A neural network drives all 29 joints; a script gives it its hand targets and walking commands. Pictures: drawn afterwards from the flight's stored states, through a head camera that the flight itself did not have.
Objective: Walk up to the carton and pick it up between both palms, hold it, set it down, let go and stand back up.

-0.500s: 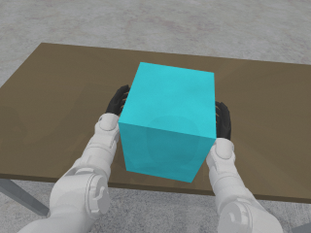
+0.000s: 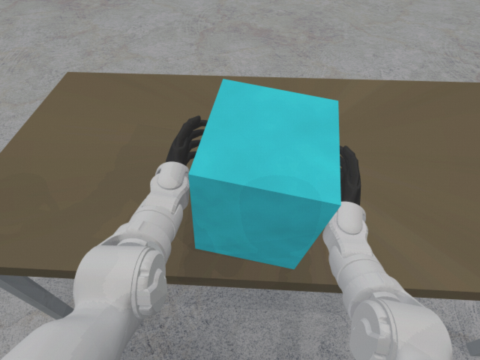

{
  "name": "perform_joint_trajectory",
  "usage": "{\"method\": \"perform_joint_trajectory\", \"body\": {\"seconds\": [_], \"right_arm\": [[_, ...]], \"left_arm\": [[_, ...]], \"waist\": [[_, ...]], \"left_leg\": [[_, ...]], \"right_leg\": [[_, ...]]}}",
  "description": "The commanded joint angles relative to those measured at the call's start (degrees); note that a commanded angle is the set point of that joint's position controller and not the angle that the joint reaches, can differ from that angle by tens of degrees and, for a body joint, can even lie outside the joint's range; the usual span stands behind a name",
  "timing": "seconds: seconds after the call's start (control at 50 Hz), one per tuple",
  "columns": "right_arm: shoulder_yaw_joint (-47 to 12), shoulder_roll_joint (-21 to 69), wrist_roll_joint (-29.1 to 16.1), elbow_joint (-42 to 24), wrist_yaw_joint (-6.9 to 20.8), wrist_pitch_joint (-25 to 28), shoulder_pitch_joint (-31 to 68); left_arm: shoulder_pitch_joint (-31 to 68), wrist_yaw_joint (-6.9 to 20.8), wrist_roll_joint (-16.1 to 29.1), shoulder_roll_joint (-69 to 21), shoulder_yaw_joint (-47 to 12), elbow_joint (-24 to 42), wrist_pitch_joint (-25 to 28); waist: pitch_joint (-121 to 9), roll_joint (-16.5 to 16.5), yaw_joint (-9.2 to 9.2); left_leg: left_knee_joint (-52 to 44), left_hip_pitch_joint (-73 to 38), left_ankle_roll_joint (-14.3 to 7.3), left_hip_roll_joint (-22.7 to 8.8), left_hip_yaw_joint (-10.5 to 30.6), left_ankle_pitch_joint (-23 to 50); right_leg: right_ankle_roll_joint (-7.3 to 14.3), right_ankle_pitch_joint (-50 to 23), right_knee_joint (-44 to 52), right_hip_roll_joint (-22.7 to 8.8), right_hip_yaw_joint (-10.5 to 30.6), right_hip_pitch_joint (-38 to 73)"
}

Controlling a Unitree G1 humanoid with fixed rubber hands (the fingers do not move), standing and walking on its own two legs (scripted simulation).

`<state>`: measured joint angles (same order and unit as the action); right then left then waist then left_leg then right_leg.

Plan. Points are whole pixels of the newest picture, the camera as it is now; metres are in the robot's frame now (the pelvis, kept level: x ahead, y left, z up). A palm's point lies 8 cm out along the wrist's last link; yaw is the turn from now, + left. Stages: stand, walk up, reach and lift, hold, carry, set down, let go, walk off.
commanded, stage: reach and lift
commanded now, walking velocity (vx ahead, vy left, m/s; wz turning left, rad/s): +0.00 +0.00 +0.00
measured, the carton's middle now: (261, 180) +0.44 -0.03 +0.05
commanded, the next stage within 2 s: none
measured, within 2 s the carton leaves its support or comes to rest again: neither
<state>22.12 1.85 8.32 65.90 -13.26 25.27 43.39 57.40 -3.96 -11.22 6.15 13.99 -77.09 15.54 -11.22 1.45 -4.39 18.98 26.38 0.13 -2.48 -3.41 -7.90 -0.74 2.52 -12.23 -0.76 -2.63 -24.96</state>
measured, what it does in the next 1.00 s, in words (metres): stands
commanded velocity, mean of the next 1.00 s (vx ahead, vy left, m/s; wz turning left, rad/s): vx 0.00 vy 0.00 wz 0.00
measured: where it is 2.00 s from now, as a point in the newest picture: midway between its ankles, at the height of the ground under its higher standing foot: outside the picture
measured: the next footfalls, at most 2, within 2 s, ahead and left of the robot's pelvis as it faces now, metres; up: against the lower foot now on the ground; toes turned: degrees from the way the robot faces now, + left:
none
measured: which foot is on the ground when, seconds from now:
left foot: down 0.00-1.00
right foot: down 0.00-1.00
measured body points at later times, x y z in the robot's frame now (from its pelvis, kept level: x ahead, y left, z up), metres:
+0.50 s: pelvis +0.01 +0.02 +0.00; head -0.01 +0.04 +0.45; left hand +0.46 +0.13 +0.17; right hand +0.42 -0.16 +0.16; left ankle +0.00 +0.12 -0.75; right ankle +0.02 -0.13 -0.75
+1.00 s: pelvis -0.02 +0.01 +0.00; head -0.06 +0.02 +0.45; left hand +0.41 +0.13 +0.19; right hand +0.38 -0.16 +0.17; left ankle +0.00 +0.12 -0.75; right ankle +0.02 -0.13 -0.75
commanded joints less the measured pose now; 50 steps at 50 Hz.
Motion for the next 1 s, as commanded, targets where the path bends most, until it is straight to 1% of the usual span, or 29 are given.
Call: {"method": "perform_joint_trajectory", "body": {"seconds": [0.0,0.02,0.04,0.12,0.18,0.24,0.26,0.3,0.32,0.34,0.42,0.46,0.5,0.54,0.58,0.6,0.66,0.68,0.7,0.72,0.74,0.76,0.8,0.82,0.84,0.86,0.9,0.94,0.98], "right_arm": [[-25.35,38.3,1.9,-11.42,7.63,-0.05,46.17],[-25.97,38.67,1.13,-11.85,7.36,-0.86,46.32],[-27.07,38.86,0.32,-13.29,7.56,-1.47,47.57],[-31.28,40.1,-4.59,-18.16,7.12,-5.5,47.96],[-33.82,41.42,-8.04,-21.78,6.43,-9.58,47.16],[-34.29,40.48,-10.47,-23.97,5.85,-12.91,47.34],[-34.46,40.11,-11.66,-24.69,5.31,-14.32,46.63],[-35.27,39.08,-14.44,-25.16,4.76,-17.81,46.11],[-35.15,38.67,-15.9,-25.53,4.37,-19.57,44.76],[-35.76,37.53,-17.41,-27.9,4.4,-20.84,46.35],[-37.43,34.71,-21.92,-32.21,4.34,-27.09,44.32],[-37.03,34.57,-22.43,-34.73,3.97,-28.41,45.29],[-35.19,35.07,-21.94,-34.28,4.17,-28.68,46.21],[-31.83,34.68,-19.76,-32.3,4.69,-28.35,45.78],[-30.02,34.26,-18.25,-30.03,5.4,-28.84,44.12],[-29.79,33.95,-18.2,-31.66,6.06,-28.34,46.84],[-29.28,32.39,-18.02,-32.34,7.96,-27.3,49.18],[-29.4,30.5,-18.44,-30.37,8.66,-27.65,48.6],[-27.73,31.28,-16.89,-32.74,8.63,-27.02,52.94],[-28.87,31.85,-17.22,-30.75,9.12,-27.76,50.4],[-27.54,32.01,-16.22,-31.23,9.01,-27.88,52.43],[-26.31,32.17,-14.86,-29.13,9.24,-28.44,52.29],[-25.09,31.73,-14.01,-28.24,9.97,-28.6,52.35],[-25.9,31.65,-14.3,-29.42,10.4,-28.53,54.06],[-26.02,30.13,-14.97,-27.77,10.72,-29.12,53.1],[-25.13,30.33,-14.46,-29.49,10.48,-29.05,55.61],[-27.8,31.96,-15.66,-30.82,10.66,-29.26,56.52],[-29.08,32.72,-16.71,-31.15,10.11,-30.04,56.19],[-31.05,34.04,-18.04,-32.28,9.9,-30.78,56.73]], "left_arm": [[38.76,7.91,2.32,-42.6,-17.16,12.33,5.68],[39.34,7.8,2.97,-42.8,-17.72,13.0,5.49],[39.71,7.72,3.46,-43.05,-17.65,13.25,5.36],[39.91,7.08,6.79,-45.11,-22.1,18.14,3.22],[41.96,6.53,8.82,-46.58,-24.5,25.19,0.83],[41.69,6.1,9.31,-47.24,-25.43,28.63,-2.7],[40.59,6.14,9.43,-47.14,-25.97,29.74,-4.44],[40.04,5.93,9.16,-46.74,-25.28,34.17,-8.41],[39.22,5.92,9.28,-46.82,-25.73,36.68,-10.72],[37.33,5.86,8.83,-46.98,-24.83,37.74,-13.28],[30.15,5.96,6.53,-47.22,-22.24,44.24,-23.73],[29.01,7.04,5.65,-46.49,-20.45,45.45,-27.46],[32.82,7.99,5.29,-46.4,-20.8,47.32,-28.22],[32.89,8.87,3.77,-46.36,-20.09,44.35,-28.77],[32.68,9.76,2.49,-44.85,-18.03,44.04,-28.74],[34.28,9.61,2.9,-45.38,-18.92,45.09,-28.76],[37.27,8.01,4.55,-48.48,-22.56,48.9,-28.9],[35.33,7.31,3.46,-48.91,-22.16,48.18,-29.78],[39.94,7.76,4.93,-47.88,-22.02,46.61,-29.5],[36.7,7.23,4.16,-48.38,-21.86,46.91,-30.06],[38.41,7.62,4.69,-47.24,-21.33,44.9,-30.27],[37.72,7.92,4.05,-46.6,-19.35,41.61,-30.71],[34.58,8.0,2.91,-46.29,-17.09,39.7,-31.71],[33.13,7.8,2.67,-46.24,-15.99,38.86,-32.3],[30.42,7.35,1.63,-46.62,-15.51,38.55,-33.73],[32.5,7.72,2.19,-45.61,-14.83,37.6,-34.28],[33.25,7.16,2.91,-45.67,-14.66,41.77,-34.56],[33.49,7.05,3.54,-45.4,-15.17,42.03,-34.84],[35.41,6.7,4.31,-45.34,-15.75,45.49,-34.96]], "waist": [[-39.79,0.62,-1.31],[-39.61,-0.25,-2.26],[-39.63,-0.3,-1.15],[-40.39,0.97,-2.71],[-41.35,1.63,-4.07],[-39.69,3.59,-4.53],[-38.36,3.16,-5.55],[-34.5,3.77,-4.9],[-32.64,3.76,-6.06],[-31.4,4.21,-4.18],[-23.28,2.77,-2.7],[-21.31,0.06,-2.58],[-20.26,1.28,-3.93],[-16.63,1.67,-5.65],[-14.71,1.99,-5.14],[-16.18,2.89,-4.54],[-19.16,5.96,-4.86],[-16.36,6.97,-4.05],[-18.5,3.67,-4.91],[-16.41,4.75,-3.81],[-16.27,2.25,-4.52],[-13.79,1.09,-3.95],[-12.85,0.5,-2.63],[-13.32,-0.2,-0.8],[-11.46,0.92,-0.66],[-12.34,-0.84,-1.17],[-15.99,-1.58,0.62],[-16.93,-2.14,0.14],[-20.02,-2.32,0.82]], "left_leg": [[3.89,-16.17,1.42,2.75,0.91,16.92],[4.24,-15.84,1.25,3.03,1.14,16.47],[4.18,-14.97,1.0,3.05,1.31,16.01],[5.55,-15.77,1.34,3.43,3.06,17.24],[6.74,-18.0,1.88,3.56,3.83,20.34],[7.68,-20.85,2.67,3.6,4.47,22.36],[8.11,-22.41,2.88,3.62,4.7,23.44],[7.94,-24.64,3.3,3.53,4.98,25.99],[8.2,-26.47,3.81,3.47,5.14,28.11],[8.22,-26.98,3.94,3.49,5.04,29.84],[6.89,-30.16,4.48,3.48,5.27,32.83],[5.36,-29.87,3.52,4.05,4.31,29.55],[4.28,-29.7,3.81,4.45,3.92,25.46],[3.58,-30.86,3.98,4.1,3.7,21.97],[1.87,-29.83,3.57,4.58,3.03,17.2],[1.52,-29.84,3.88,4.45,3.04,16.17],[2.58,-34.71,6.34,2.97,4.19,20.78],[2.67,-36.43,6.85,2.46,4.55,21.5],[1.95,-33.94,5.6,2.95,3.84,15.4],[1.43,-34.34,5.4,2.8,4.15,15.75],[0.32,-31.91,4.19,3.06,3.91,10.3],[-1.54,-29.12,3.04,3.19,3.63,4.32],[-3.37,-26.76,2.07,3.2,3.22,-0.21],[-3.6,-25.83,1.46,3.2,3.11,-0.66],[-3.47,-27.03,1.9,2.72,3.51,1.17],[-3.52,-25.55,1.14,3.2,2.91,-1.27],[-2.46,-26.54,0.87,3.47,2.46,2.99],[-1.3,-27.64,0.77,3.93,2.32,5.78],[-0.73,-28.25,0.59,4.1,2.23,7.08]], "right_leg": [[0.78,-27.21,-6.15,2.54,-0.42,22.94],[0.49,-27.69,-6.2,2.54,-0.05,23.19],[0.5,-26.83,-6.66,2.49,0.03,23.54],[0.39,-27.92,-7.54,2.86,0.75,23.52],[-0.04,-28.54,-8.11,3.22,1.08,22.91],[0.58,-25.61,-7.41,3.66,0.87,20.97],[0.3,-26.6,-7.21,3.86,0.69,21.35],[0.46,-25.67,-6.87,4.24,0.71,21.85],[0.28,-26.34,-6.43,4.39,0.65,22.14],[0.43,-25.21,-6.14,4.55,0.44,22.75],[0.15,-23.04,-5.17,5.29,0.04,26.68],[-1.1,-22.69,-4.53,5.02,-0.29,28.86],[-1.31,-20.55,-4.34,4.59,-0.77,29.09],[-0.97,-16.87,-3.0,4.54,-0.99,27.84],[-0.89,-14.57,-2.58,4.12,-0.95,28.68],[-0.87,-12.69,-2.76,4.25,-1.4,27.76],[-0.07,-8.92,-2.45,5.07,-2.9,22.89],[0.64,-6.37,-2.04,5.49,-3.2,21.46],[-0.18,-3.55,-1.28,4.84,-3.15,21.15],[0.28,-4.82,-2.09,5.05,-2.92,21.91],[-0.4,-2.17,-1.41,4.52,-2.72,22.0],[-0.56,0.49,-1.17,4.02,-2.53,22.21],[-0.41,2.32,-1.09,3.76,-2.3,23.02],[-0.14,2.51,-1.25,3.87,-2.18,23.58],[0.42,2.46,-1.14,4.36,-2.4,23.37],[-0.25,3.68,-0.44,3.85,-2.09,23.4],[-0.2,0.37,-1.4,4.19,-1.94,25.2],[-0.65,-1.69,-1.35,4.25,-1.29,25.47],[-0.8,-2.25,-1.82,4.36,-1.02,25.86]]}}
